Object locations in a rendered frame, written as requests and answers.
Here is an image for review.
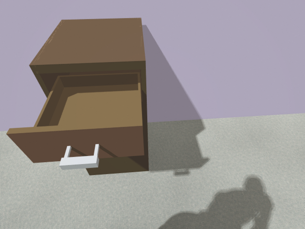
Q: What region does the handle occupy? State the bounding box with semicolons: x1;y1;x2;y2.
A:
59;144;99;170

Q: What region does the drawer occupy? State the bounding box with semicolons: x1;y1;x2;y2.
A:
6;72;144;163

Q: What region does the cabinet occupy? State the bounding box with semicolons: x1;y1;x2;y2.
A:
29;18;149;176

